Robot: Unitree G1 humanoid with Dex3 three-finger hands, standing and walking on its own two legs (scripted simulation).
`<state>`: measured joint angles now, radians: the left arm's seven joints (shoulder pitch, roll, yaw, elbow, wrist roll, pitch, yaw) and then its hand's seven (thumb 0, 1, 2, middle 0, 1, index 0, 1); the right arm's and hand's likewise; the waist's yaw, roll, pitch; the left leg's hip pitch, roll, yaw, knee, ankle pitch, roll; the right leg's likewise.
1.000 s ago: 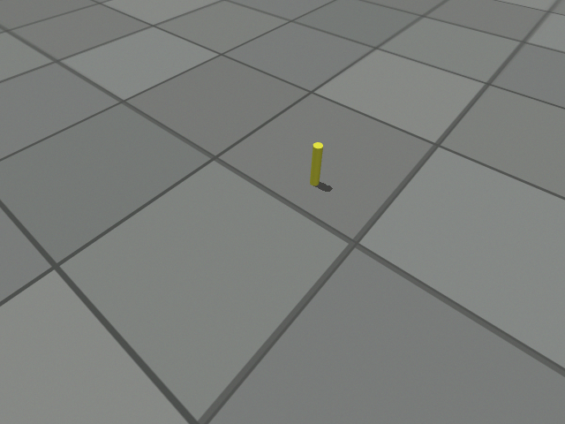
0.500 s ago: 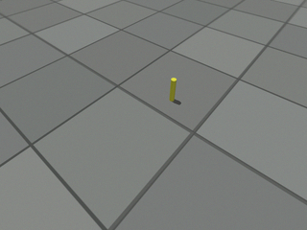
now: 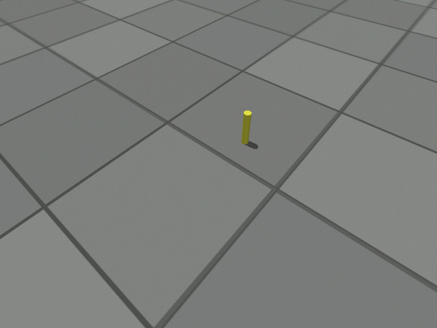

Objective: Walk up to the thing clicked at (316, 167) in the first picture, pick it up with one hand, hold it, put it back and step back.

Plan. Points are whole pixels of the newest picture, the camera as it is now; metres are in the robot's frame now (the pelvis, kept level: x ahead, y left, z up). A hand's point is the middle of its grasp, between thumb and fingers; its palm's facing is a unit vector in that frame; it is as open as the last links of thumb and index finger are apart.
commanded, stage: stand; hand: left
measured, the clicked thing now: (246, 128) +1.33 -0.11 -0.66
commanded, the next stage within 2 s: walk up in 0.12 s
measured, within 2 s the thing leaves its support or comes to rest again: neither
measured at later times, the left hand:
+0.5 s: hand (134, 308) +0.18 +0.20 -0.15, palm faces -0.12 -0.89 -0.44, open 7.4 cm
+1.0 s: hand (177, 215) +0.41 +0.15 -0.17, palm faces -0.30 -0.89 -0.35, open 7.4 cm
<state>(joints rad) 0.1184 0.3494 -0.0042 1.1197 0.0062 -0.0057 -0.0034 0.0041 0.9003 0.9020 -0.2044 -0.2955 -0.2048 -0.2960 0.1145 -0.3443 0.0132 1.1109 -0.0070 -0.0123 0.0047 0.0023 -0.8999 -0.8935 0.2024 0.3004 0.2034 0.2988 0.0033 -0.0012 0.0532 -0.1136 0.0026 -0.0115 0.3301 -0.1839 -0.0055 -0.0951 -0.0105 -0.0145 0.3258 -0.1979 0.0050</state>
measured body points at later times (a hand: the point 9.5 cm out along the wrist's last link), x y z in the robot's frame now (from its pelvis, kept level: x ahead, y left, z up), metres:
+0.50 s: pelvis +0.08 -0.09 -0.03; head +0.07 -0.11 +0.42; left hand +0.18 +0.25 -0.12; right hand +0.07 -0.44 -0.16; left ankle +0.01 +0.09 -0.71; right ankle +0.13 -0.21 -0.75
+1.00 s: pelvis +0.29 -0.11 -0.02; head +0.31 -0.09 +0.43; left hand +0.43 +0.19 -0.14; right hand +0.28 -0.44 -0.11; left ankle +0.34 +0.01 -0.75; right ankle +0.22 -0.23 -0.68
